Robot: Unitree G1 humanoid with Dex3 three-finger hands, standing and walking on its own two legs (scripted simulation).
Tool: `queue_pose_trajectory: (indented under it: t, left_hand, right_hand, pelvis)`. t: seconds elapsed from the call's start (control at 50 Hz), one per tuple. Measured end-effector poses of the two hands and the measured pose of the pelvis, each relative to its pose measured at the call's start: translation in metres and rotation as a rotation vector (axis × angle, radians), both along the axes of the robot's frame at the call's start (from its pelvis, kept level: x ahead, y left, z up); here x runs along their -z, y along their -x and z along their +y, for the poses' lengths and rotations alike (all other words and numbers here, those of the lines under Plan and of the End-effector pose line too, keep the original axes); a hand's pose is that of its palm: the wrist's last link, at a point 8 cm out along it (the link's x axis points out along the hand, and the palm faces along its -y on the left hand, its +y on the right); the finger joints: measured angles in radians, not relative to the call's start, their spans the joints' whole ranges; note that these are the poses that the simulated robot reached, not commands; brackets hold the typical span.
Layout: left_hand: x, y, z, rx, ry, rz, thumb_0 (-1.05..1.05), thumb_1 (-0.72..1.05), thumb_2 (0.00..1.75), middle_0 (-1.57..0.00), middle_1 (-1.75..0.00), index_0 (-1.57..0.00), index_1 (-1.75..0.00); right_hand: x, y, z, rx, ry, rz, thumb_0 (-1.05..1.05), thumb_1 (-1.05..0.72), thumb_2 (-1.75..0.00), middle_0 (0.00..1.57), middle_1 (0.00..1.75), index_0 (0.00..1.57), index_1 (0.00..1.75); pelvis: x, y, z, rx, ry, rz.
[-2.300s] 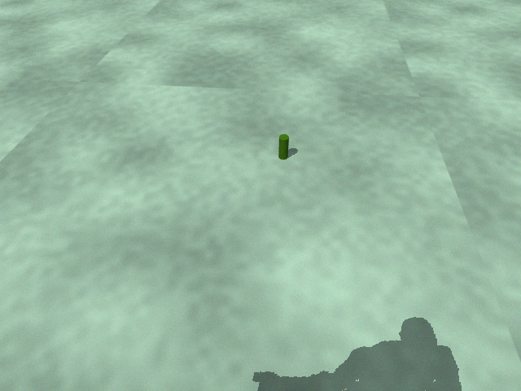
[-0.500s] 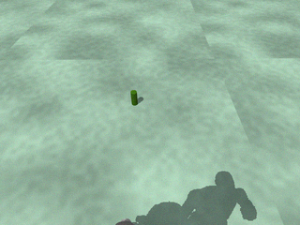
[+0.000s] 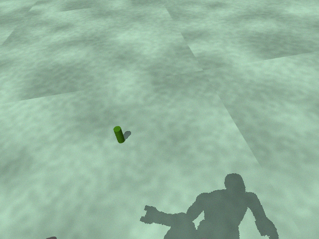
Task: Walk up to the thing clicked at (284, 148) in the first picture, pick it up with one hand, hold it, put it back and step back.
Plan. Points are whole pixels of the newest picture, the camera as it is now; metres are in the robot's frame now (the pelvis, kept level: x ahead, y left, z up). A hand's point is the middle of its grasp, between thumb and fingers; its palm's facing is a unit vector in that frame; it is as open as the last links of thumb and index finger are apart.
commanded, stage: walk up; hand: left
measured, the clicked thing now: (119, 134) +1.00 +0.32 -0.68
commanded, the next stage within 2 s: none
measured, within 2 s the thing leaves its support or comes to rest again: neither
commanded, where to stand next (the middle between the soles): +0.62 +0.06 m, yaw +0 degrees
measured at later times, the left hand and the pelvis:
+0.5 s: hand (56, 230) +0.22 +0.33 -0.14, palm faces -0.04 -0.93 -0.36, open 7.4 cm; pelvis +0.20 +0.04 +0.01, yaw +0 degrees
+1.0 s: hand (79, 154) +0.45 +0.29 -0.10, palm faces -0.01 -0.91 -0.41, open 7.4 cm; pelvis +0.38 +0.02 +0.02, yaw +0 degrees
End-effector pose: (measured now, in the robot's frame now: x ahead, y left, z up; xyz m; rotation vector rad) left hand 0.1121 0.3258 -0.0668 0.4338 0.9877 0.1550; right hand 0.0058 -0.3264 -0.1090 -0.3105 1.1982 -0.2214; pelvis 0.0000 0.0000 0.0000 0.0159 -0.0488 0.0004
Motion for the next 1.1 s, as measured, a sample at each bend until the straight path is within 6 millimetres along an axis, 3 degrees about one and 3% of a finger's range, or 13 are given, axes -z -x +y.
queue_pose_trajectory:
  t: [0.08,0.2,0.34,0.44,0.54,0.64,0.76,0.86,0.98,1.1]
  left_hand:
    - [-0.006,-0.024,-0.016,-0.027,0.012,-0.032,0.01,0.91,0.9,-0.2,-0.3,-0.21,-0.3]
    - [-0.01,-0.032,-0.02,-0.064,0.029,0.04,0.01,0.9,0.9,-0.2,-0.3,-0.21,-0.3]
    - [0.008,-0.047,0.009,-0.119,0.047,0.125,0.01,0.9,0.9,-0.2,-0.3,-0.21,-0.3]
    - [0.035,-0.077,0.039,-0.139,0.05,0.194,0.01,0.9,0.9,-0.2,-0.3,-0.21,-0.3]
    - [0.035,-0.129,0.045,-0.11,0.063,0.202,0.01,0.91,0.9,-0.2,-0.3,-0.21,-0.3]
    - [0.025,-0.183,0.043,-0.074,0.076,0.176,0.01,0.91,0.9,-0.2,-0.3,-0.21,-0.3]
    - [0.012,-0.25,0.031,-0.046,0.055,0.147,0.01,0.91,0.9,-0.2,-0.3,-0.21,-0.3]
    - [0.01,-0.304,0.018,-0.047,0.004,0.068,0.01,0.91,0.9,-0.2,-0.3,-0.21,-0.3]
    - [-0.005,-0.33,0.007,-0.077,0.012,0.042,0.01,0.9,0.9,-0.2,-0.3,-0.21,-0.3]
    - [-0.003,-0.34,0.021,-0.101,0.018,0.09,0.01,0.9,0.9,-0.2,-0.3,-0.21,-0.3]
  right_hand:
    - [0.004,-0.045,-0.002,-0.017,-0.021,0.016,0.01,-0.91,-0.9,0.21,0.3,0.2,0.3]
    - [-0.013,-0.12,0.005,-0.065,-0.042,-0.047,0.01,-0.91,-0.9,0.21,0.3,0.2,0.3]
    - [-0.029,-0.198,0.018,-0.112,0.0,-0.052,0.01,-0.91,-0.9,0.21,0.3,0.2,0.3]
    - [-0.035,-0.255,0.037,-0.12,0.059,-0.116,0.01,-0.91,-0.9,0.21,0.3,0.2,0.3]
    - [-0.048,-0.28,0.053,-0.083,0.059,-0.139,0.01,-0.91,-0.9,0.21,0.3,0.21,0.3]
    - [-0.049,-0.294,0.056,-0.065,0.047,-0.096,0.01,-0.9,-0.9,0.21,0.3,0.21,0.3]
    - [-0.033,-0.314,0.043,-0.03,0.016,-0.037,0.01,-0.9,-0.9,0.21,0.31,0.21,0.3]
    - [-0.004,-0.347,0.025,-0.02,-0.006,0.005,0.01,-0.9,-0.9,0.21,0.3,0.21,0.3]
    - [-0.005,-0.411,0.029,-0.06,-0.032,-0.006,0.01,-0.91,-0.9,0.21,0.3,0.2,0.3]
    - [-0.019,-0.47,0.04,-0.103,-0.027,-0.037,0.01,-0.91,-0.9,0.21,0.3,0.2,0.3]
  pelvis:
    - [-0.005,-0.029,-0.007,0.001,0.001,-0.01]
    - [-0.02,-0.073,-0.004,0.005,0.015,0.003]
    - [-0.018,-0.131,0.013,-0.006,0.043,0.019]
    - [-0.004,-0.177,0.037,-0.006,0.025,0.014]
    - [-0.014,-0.212,0.045,0.0,0.023,0.007]
    - [-0.021,-0.247,0.047,0.007,0.011,0.007]
    - [-0.019,-0.293,0.038,0.008,-0.001,0.011]
    - [-0.004,-0.335,0.02,0.001,0.014,0.004]
    - [-0.015,-0.37,0.019,-0.006,0.014,0.001]
    - [-0.02,-0.407,0.029,-0.013,0.028,0.01]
